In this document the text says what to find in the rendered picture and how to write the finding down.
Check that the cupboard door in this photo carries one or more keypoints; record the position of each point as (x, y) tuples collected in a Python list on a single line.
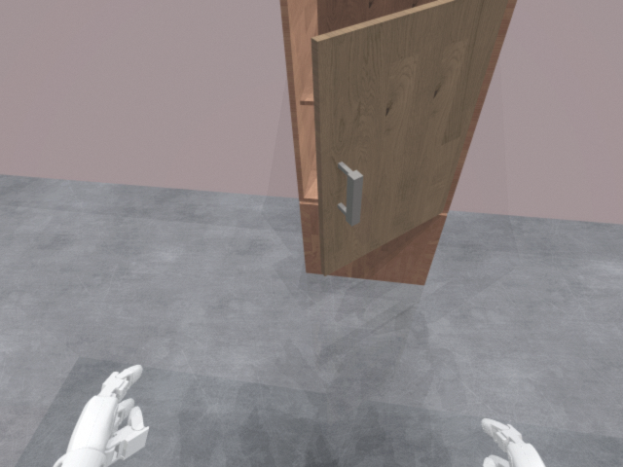
[(393, 99)]

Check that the right robot hand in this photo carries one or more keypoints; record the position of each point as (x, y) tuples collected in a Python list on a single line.
[(510, 441)]

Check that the handle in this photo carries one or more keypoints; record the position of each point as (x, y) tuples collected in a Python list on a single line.
[(354, 194)]

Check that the left robot hand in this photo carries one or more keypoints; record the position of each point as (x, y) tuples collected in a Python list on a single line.
[(99, 421)]

